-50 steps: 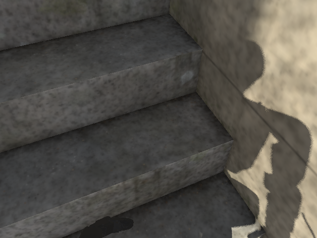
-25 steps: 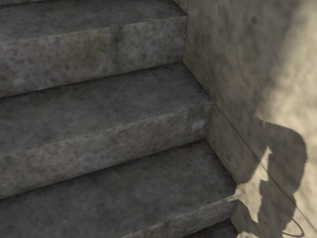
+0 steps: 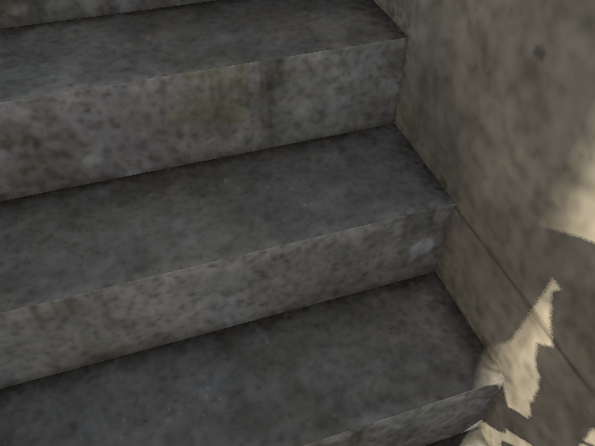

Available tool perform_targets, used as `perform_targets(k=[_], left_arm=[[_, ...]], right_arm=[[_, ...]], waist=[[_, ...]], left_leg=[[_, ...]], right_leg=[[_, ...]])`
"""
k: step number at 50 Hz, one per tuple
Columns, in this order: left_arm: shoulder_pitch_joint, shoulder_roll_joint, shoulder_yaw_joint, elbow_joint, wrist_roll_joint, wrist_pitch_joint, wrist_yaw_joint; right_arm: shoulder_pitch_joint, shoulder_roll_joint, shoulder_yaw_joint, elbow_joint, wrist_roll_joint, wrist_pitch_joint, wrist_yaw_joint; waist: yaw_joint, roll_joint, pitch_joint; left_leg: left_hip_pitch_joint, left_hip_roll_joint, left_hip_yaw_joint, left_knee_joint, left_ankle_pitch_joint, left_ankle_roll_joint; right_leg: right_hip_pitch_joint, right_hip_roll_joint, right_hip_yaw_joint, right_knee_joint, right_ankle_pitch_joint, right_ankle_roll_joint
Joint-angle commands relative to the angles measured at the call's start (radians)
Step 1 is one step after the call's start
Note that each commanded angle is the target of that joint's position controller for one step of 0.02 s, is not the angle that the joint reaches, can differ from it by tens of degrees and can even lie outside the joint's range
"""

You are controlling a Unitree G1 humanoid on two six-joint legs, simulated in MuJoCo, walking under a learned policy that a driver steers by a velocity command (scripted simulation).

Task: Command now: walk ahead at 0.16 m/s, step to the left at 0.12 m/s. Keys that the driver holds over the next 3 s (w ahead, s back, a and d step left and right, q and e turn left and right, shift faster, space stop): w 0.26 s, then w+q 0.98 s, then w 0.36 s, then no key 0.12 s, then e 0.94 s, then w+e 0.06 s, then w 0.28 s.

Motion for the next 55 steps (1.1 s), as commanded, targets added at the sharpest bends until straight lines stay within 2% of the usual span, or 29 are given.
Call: perform_targets(k=[1, 3, 6, 7, 8, 9, 10, 11, 12, 14, 23, 24, 25, 28, 30, 31, 32, 33, 34, 35, 36, 38, 40, 43, 46, 50, 52, 54, 55], left_arm=[[0.016, 0.017, 0.007, -0.113, 0.012, -0.018, -0.006], [-0.008, -0.011, -0.016, -0.151, -0.005, -0.017, 0.002], [0.198, 0.025, 0.008, -0.129, -0.057, -0.025, 0.083], [0.257, 0.035, 0.007, -0.078, -0.013, -0.030, 0.099], [0.232, 0.184, 0.034, -0.064, -0.009, -0.035, -0.043], [0.356, 0.141, 0.020, -0.100, 0.034, -0.047, -0.101], [0.273, 0.164, 0.015, -0.025, 0.054, -0.055, -0.147], [0.099, 0.146, 0.059, -0.095, -0.045, -0.036, 0.004], [0.057, 0.090, 0.025, -0.075, 0.017, -0.054, 0.047], [0.043, 0.013, -0.008, -0.043, 0.040, -0.086, 0.058], [0.122, 0.147, 0.031, -0.057, 0.012, -0.097, 0.113], [0.320, 0.068, -0.029, 0.150, 0.102, -0.089, -0.112], [0.293, 0.123, 0.050, 0.001, -0.015, -0.132, 0.037], [0.188, 0.094, 0.025, 0.021, -0.049, -0.143, 0.093], [0.031, 0.137, 0.034, -0.035, -0.046, -0.138, 0.088], [-0.006, 0.213, 0.057, -0.079, -0.040, -0.148, 0.074], [0.102, 0.416, 0.077, 0.154, 0.082, -0.113, -0.190], [-0.064, 0.286, 0.069, 0.092, 0.116, -0.073, -0.253], [0.056, 0.119, 0.044, 0.089, 0.133, -0.016, -0.306], [0.004, 0.070, 0.038, 0.086, 0.042, -0.005, -0.261], [-0.059, 0.035, 0.027, 0.064, 0.022, -0.030, -0.207], [-0.075, -0.001, -0.014, 0.041, 0.043, -0.070, -0.109], [-0.071, -0.011, -0.029, 0.055, 0.017, -0.079, -0.071], [-0.142, 0.047, -0.026, 0.041, -0.012, -0.110, -0.064], [-0.303, -0.006, -0.054, -0.007, -0.002, -0.132, -0.068], [-0.433, -0.035, -0.089, -0.102, -0.005, -0.112, -0.070], [-0.514, 0.009, -0.076, -0.135, -0.021, -0.107, -0.059], [-0.647, -0.030, -0.108, -0.216, -0.007, -0.065, -0.099], [-0.705, -0.031, -0.103, -0.258, -0.016, -0.067, -0.127]], right_arm=[[-0.025, -0.153, -0.046, -0.045, -0.007, -0.016, -0.008], [-0.121, -0.110, -0.028, -0.080, -0.016, -0.036, -0.022], [-0.281, -0.081, -0.008, -0.113, 0.055, -0.025, -0.037], [-0.197, -0.055, -0.013, -0.117, 0.075, -0.026, -0.016], [0.118, -0.043, 0.002, -0.150, 0.060, 0.101, 0.087], [0.166, -0.141, -0.045, -0.150, 0.010, 0.173, 0.173], [0.040, -0.069, -0.043, -0.207, 0.002, 0.184, 0.206], [-0.144, -0.031, -0.042, -0.250, -0.081, 0.030, 0.080], [-0.180, 0.059, -0.003, -0.275, -0.049, -0.017, 0.052], [-0.198, 0.058, 0.017, -0.300, -0.012, -0.024, 0.033], [-0.452, 0.043, 0.050, -0.448, -0.035, 0.065, 0.024], [-0.526, -0.052, 0.100, -0.506, 0.063, 0.191, 0.105], [-0.515, 0.067, 0.039, -0.479, -0.090, 0.106, 0.064], [-0.500, 0.117, 0.066, -0.460, -0.041, 0.033, 0.068], [-0.332, 0.065, 0.061, -0.411, -0.010, 0.052, 0.072], [-0.135, 0.004, 0.032, -0.378, -0.029, 0.085, 0.044], [0.081, -0.053, 0.037, -0.502, 0.026, 0.153, 0.098], [0.291, -0.202, -0.033, -0.351, 0.007, 0.152, 0.091], [0.364, -0.285, -0.037, -0.243, -0.046, 0.149, 0.124], [0.352, -0.247, -0.022, -0.205, -0.044, 0.131, 0.169], [0.282, -0.170, 0.000, -0.116, -0.030, 0.098, 0.204], [0.164, 0.028, 0.062, 0.005, -0.011, 0.004, 0.216], [-0.013, 0.090, 0.085, 0.054, -0.015, -0.038, 0.232], [-0.027, -0.014, 0.059, 0.036, -0.026, -0.055, 0.225], [0.349, -0.032, 0.055, 0.164, -0.064, -0.030, 0.215], [0.357, -0.034, 0.058, 0.195, -0.100, -0.047, 0.209], [0.374, -0.037, 0.055, 0.180, -0.092, -0.055, 0.205], [0.261, -0.067, 0.046, 0.142, -0.023, -0.035, 0.220], [0.233, -0.104, 0.032, 0.136, -0.008, -0.054, 0.226]], waist=[[0.069, 0.075, 0.075], [0.114, 0.130, 0.080], [0.275, 0.225, 0.061], [0.229, 0.062, -0.009], [0.053, -0.775, -0.313], [0.186, -0.503, -0.284], [0.127, -0.228, 0.001], [0.084, 0.124, -0.002], [0.042, 0.086, 0.144], [0.018, 0.019, 0.141], [0.067, -0.111, 0.057], [0.132, -0.267, -0.012], [0.161, -0.038, 0.031], [0.130, 0.012, 0.061], [0.032, -0.080, -0.040], [-0.059, -0.207, -0.154], [-0.301, -0.485, -0.229], [-0.368, -0.148, -0.354], [-0.215, 0.163, -0.371], [-0.206, 0.085, -0.203], [-0.079, 0.230, -0.037], [0.080, 0.067, -0.073], [0.154, -0.019, -0.022], [0.130, 0.051, -0.060], [-0.004, 0.159, -0.027], [-0.006, 0.106, -0.034], [-0.053, 0.120, 0.020], [-0.049, 0.107, 0.055], [-0.034, 0.170, 0.028]], left_leg=[[-0.005, 0.230, -0.190, -0.106, 0.057, 0.180], [-0.108, 0.197, -0.117, -0.086, 0.135, 0.115], [-0.105, 0.134, -0.080, 0.207, 0.916, 0.078], [-0.181, 0.093, -0.067, 0.390, 0.492, 0.020], [-0.527, -0.009, -0.049, 0.856, -0.126, -0.045], [-0.776, -0.141, -0.301, 1.426, -0.142, -0.109], [-1.164, -0.142, -0.330, 1.989, -0.083, -0.123], [-1.018, -0.102, -0.208, 1.853, -0.156, -0.095], [-1.072, -0.116, -0.127, 1.952, -0.060, -0.083], [-1.048, -0.118, -0.106, 2.009, 0.065, -0.064], [-1.067, 0.028, 0.026, 1.351, -0.136, -0.086], [-1.513, 0.069, -0.153, 1.416, -0.564, 0.005], [-1.369, 0.033, 0.075, 1.572, -0.226, -0.014], [-1.087, 0.066, 0.167, 1.276, -0.174, 0.009], [-0.546, -0.058, 0.313, 1.084, -0.371, 0.013], [-0.467, -0.081, 0.265, 1.015, -0.393, 0.031], [-0.258, -0.130, -0.078, 0.753, -0.171, 0.104], [0.043, -0.055, -0.348, 0.439, -0.105, 0.218], [0.028, 0.195, -1.053, 0.078, -0.401, 0.368], [-0.086, 0.209, -1.070, 0.047, -0.695, 0.194], [-0.231, 0.158, -0.829, 0.094, -0.670, 0.184], [-0.226, 0.057, -0.581, 0.160, -0.452, 0.145], [-0.412, 0.029, -0.443, 0.147, -0.301, 0.093], [-0.555, -0.020, -0.260, 0.102, -0.076, 0.036], [-0.102, 0.091, -0.482, 0.128, -0.104, 0.093], [-0.098, 0.134, -0.514, 0.051, -0.135, 0.096], [-0.147, 0.148, -0.514, -0.003, -0.062, 0.124], [-0.402, 0.227, -0.481, -0.237, 0.067, 0.192], [-0.512, 0.218, -0.396, -0.221, 0.682, 0.192]], right_leg=[[-0.170, 0.031, 0.061, 0.229, -0.064, -0.017], [-0.012, -0.018, 0.080, -0.114, -0.042, -0.037], [0.361, -0.052, 0.102, -0.923, 0.415, -0.018], [0.491, -0.027, 0.090, -0.922, 0.546, 0.050], [0.761, -0.224, 0.286, -0.586, 1.351, -0.323], [0.673, -0.427, 0.889, -0.767, 0.936, -0.533], [0.551, -0.418, 0.819, -0.812, 0.477, -0.435], [0.465, -0.344, 0.488, -0.824, 0.199, -0.251], [0.279, -0.244, 0.350, -0.810, 0.207, -0.193], [0.163, -0.187, 0.223, -0.818, 0.183, -0.131], [0.394, -0.269, 0.105, -1.035, 0.448, -0.121], [0.405, -0.447, 0.410, -1.141, -0.063, -0.376], [0.777, -0.362, 0.244, -1.161, -0.038, -0.239], [0.569, -0.299, 0.000, -1.147, 0.596, -0.138], [0.352, -0.259, -0.185, -0.986, 1.793, -0.138], [0.501, -0.317, -0.161, -0.739, 2.257, -0.154], [0.181, -0.418, 0.019, -0.571, 2.297, -0.304], [-0.143, -0.294, 0.051, -0.116, 1.599, -0.286], [-0.474, -0.028, 0.234, 0.384, 0.705, -0.244], [-0.638, 0.072, 0.494, 0.644, 0.812, -0.267], [-0.805, 0.070, 0.411, 0.825, 0.776, -0.255], [-0.886, 0.038, 0.349, 0.948, 0.672, -0.203], [-0.885, -0.001, 0.282, 0.968, 0.595, -0.168], [-0.699, -0.022, 0.123, 0.790, 0.500, -0.137], [-1.170, 0.000, 0.149, 1.125, 0.217, -0.133], [-1.191, -0.050, 0.114, 1.023, 0.296, -0.128], [-1.149, -0.088, 0.055, 0.904, 0.319, -0.083], [-0.746, -0.082, -0.002, 0.461, 0.039, -0.083], [-0.433, -0.024, -0.108, 0.324, 0.002, -0.080]])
